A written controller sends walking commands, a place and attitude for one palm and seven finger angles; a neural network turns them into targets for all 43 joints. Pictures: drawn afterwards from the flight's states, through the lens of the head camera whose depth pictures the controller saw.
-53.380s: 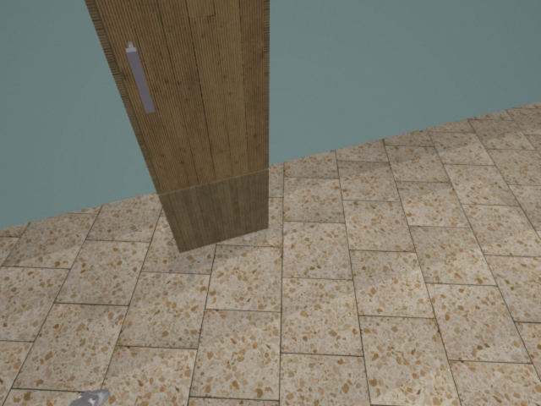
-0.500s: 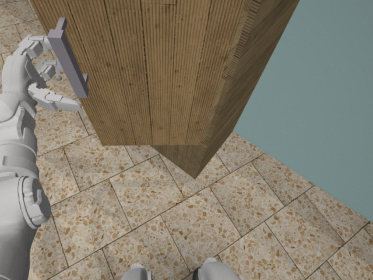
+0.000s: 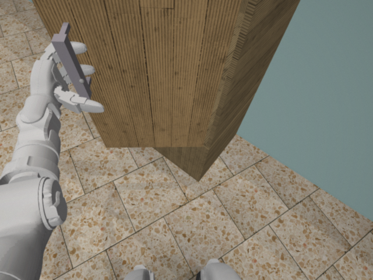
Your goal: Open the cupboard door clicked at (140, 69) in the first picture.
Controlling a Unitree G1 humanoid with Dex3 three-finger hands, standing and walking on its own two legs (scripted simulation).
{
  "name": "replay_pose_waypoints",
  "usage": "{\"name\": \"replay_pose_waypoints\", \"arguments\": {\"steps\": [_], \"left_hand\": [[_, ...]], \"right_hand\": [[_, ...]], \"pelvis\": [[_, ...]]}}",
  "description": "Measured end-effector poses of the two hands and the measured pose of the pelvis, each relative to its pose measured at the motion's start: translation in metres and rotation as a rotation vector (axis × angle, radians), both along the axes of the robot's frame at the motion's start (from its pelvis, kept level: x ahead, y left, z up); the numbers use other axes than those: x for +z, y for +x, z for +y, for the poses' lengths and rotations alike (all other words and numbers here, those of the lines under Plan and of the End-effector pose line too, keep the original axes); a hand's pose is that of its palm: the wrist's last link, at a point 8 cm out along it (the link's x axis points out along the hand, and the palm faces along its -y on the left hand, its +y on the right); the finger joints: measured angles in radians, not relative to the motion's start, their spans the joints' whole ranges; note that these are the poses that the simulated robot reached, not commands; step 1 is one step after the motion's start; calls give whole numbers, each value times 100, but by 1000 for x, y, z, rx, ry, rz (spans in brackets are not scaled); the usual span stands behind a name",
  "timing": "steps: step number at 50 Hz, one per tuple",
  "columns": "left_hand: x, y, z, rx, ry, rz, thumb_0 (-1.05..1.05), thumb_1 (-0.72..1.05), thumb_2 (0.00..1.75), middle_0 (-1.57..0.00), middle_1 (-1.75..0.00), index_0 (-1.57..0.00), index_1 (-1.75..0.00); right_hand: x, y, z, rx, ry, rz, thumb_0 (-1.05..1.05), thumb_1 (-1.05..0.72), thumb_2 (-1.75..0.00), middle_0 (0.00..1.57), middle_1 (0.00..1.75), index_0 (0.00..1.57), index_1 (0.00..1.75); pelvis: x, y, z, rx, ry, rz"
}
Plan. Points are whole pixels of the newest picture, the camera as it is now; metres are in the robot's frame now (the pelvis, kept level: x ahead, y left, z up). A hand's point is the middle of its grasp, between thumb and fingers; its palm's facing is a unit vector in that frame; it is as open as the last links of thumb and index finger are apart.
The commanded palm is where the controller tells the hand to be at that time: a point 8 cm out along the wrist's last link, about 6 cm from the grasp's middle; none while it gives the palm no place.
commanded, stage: slide the fingers in behind the handle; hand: left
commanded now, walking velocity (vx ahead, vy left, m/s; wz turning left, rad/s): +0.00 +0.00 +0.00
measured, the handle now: (76, 64) +0.55 +0.20 +0.11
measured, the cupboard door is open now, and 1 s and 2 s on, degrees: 40 41 47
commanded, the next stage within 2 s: close the thumb around the handle in 0.76 s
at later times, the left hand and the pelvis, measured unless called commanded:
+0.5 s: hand (86, 81) +0.50 +0.17 +0.11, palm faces +0.00 -1.00 +0.00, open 14.1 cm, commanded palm +0.47 +0.21 +0.11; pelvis +0.00 +0.00 +0.00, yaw +1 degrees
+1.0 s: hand (85, 82) +0.50 +0.17 +0.11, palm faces +0.00 -1.00 -0.01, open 13.7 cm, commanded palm +0.48 +0.21 +0.11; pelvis +0.01 +0.00 +0.00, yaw +1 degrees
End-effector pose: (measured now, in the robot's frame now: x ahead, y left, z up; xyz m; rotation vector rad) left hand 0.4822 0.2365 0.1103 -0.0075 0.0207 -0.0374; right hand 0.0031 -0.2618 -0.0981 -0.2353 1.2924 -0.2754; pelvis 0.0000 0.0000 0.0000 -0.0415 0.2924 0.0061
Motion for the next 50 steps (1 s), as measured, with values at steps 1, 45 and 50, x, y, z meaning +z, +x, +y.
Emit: {"name": "replay_pose_waypoints", "arguments": {"steps": [1,45,50], "left_hand": [[-1,0,-2,0,3,4,-1,-50,30,-30,-120,-30,-120],[0,-5,-9,36,13,-8,-1,-50,30,-26,-120,-26,-120],[0,-5,-8,33,13,-9,-1,-42,33,-28,-121,-27,-121]], "right_hand": [[0,-1,-1,-1,-1,0,0,-91,-90,20,30,21,30],[-5,26,-1,37,29,-25,0,-91,-90,20,30,20,30],[-5,24,-2,35,25,-21,0,-91,-90,20,30,20,30]], "pelvis": [[0,0,0,0,0,0],[2,8,-3,17,5,-8],[2,7,-3,19,4,-7]]}}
